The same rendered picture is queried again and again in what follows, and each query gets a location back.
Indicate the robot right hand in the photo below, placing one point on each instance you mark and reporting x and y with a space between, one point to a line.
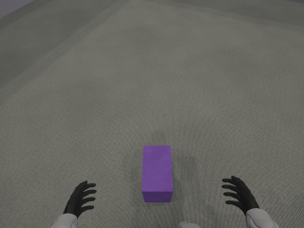
246 201

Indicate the robot left forearm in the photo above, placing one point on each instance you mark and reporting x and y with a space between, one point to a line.
66 220

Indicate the robot left hand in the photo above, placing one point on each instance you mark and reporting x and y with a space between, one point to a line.
74 205

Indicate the robot right forearm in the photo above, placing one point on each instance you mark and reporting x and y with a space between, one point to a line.
258 218

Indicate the carton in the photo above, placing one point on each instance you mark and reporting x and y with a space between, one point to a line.
157 177

